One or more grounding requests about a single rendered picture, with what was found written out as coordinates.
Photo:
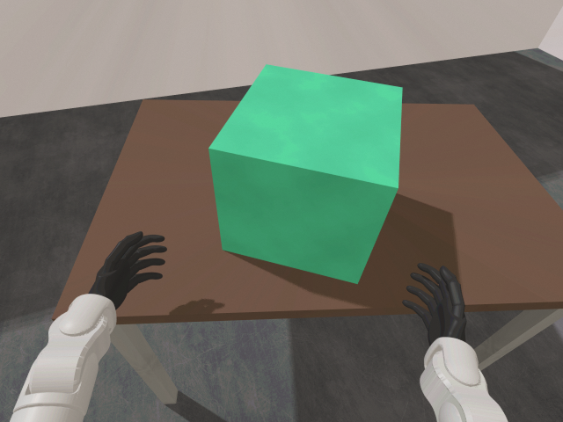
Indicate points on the right robot hand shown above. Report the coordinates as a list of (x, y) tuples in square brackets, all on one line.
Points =
[(445, 317)]

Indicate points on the robot left forearm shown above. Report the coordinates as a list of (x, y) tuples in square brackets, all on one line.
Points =
[(60, 382)]

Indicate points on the robot right forearm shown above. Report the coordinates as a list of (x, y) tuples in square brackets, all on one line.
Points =
[(454, 385)]

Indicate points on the table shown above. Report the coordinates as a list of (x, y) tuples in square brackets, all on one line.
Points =
[(465, 200)]

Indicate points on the left robot hand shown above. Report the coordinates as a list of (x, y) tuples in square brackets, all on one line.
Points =
[(118, 275)]

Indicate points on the carton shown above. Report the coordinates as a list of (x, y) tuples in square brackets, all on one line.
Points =
[(305, 170)]

